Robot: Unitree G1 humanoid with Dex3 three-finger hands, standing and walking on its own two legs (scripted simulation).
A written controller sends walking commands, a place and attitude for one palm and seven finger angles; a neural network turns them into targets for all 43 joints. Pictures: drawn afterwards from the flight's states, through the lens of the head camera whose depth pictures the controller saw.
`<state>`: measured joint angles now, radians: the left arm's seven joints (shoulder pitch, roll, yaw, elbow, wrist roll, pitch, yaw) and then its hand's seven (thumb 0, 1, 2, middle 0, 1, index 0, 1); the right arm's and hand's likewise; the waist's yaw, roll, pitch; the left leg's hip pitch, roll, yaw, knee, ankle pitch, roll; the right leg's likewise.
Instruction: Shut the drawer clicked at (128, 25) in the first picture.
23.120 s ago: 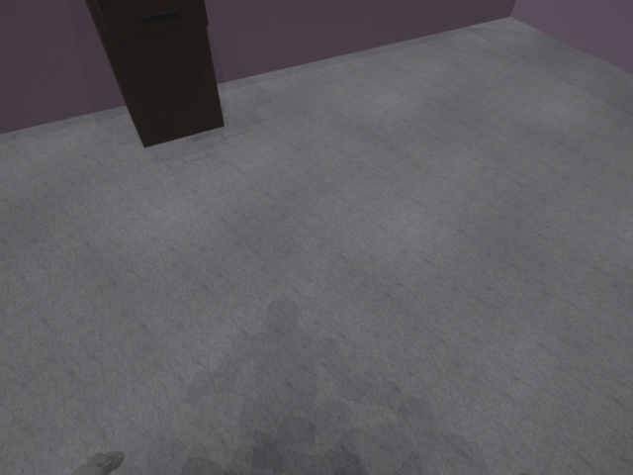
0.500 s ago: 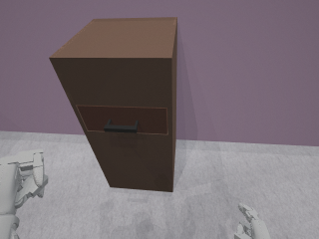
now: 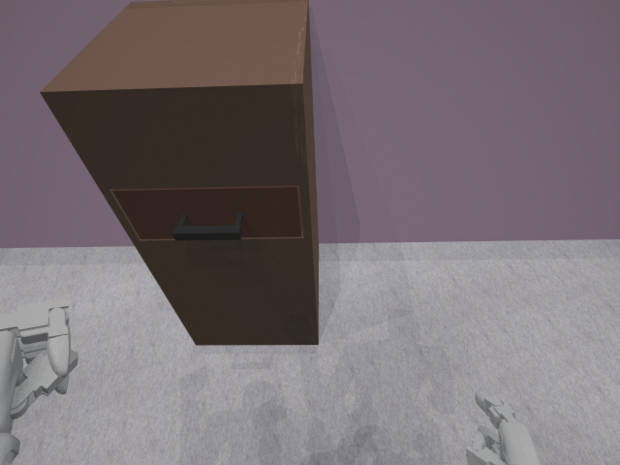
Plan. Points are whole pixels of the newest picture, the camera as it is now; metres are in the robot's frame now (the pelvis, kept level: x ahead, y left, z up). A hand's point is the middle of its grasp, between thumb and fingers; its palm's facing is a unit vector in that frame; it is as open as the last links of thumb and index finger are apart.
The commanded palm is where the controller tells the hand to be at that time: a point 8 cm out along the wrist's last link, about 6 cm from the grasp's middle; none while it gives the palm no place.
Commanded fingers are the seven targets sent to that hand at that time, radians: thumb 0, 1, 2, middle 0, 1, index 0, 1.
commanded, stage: step back with the hand held close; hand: left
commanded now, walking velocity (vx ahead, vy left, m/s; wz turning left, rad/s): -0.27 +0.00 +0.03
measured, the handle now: (209, 225) +0.60 +0.26 -0.11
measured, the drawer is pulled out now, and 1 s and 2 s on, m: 0.00 0.00 0.00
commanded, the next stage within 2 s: stop stepping back and stand still in 1.12 s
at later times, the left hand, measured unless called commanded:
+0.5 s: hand (4, 424) +0.13 +0.26 +0.15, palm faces +0.36 -0.80 -0.48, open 3.2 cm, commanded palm +0.07 +0.30 +0.17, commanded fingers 0.00 0.90 0.90 -1.40 -1.60 -1.40 -1.60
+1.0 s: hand out of the picture +0.10 +0.27 +0.16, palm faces +0.35 -0.82 -0.46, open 3.2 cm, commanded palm +0.04 +0.30 +0.17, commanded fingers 0.00 0.90 0.90 -1.40 -1.60 -1.40 -1.60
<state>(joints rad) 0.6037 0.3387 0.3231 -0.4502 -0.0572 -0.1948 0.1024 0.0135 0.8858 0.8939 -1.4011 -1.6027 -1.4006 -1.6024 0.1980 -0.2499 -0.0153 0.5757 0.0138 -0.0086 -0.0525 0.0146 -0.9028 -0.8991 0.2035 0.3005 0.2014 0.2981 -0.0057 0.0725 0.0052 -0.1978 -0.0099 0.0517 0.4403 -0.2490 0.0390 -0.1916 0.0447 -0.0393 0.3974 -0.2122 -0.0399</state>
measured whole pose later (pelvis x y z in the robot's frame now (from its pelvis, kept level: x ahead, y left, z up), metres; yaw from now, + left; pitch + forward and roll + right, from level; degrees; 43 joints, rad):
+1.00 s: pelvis -0.09 +0.02 -0.01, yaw +0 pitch +7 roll -3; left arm 0.65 0.41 0.42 -0.63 -0.04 -0.30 0.14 0.01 0.88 0.89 -1.40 -1.60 -1.40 -1.60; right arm 0.22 -0.18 0.00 0.62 -0.04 -0.12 -0.06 0.02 -0.90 -0.90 0.20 0.30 0.20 0.30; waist 0.00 -0.02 -0.05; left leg -0.49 -0.01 0.03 0.45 -0.09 0.08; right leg -0.21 0.08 0.03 0.65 -0.46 0.00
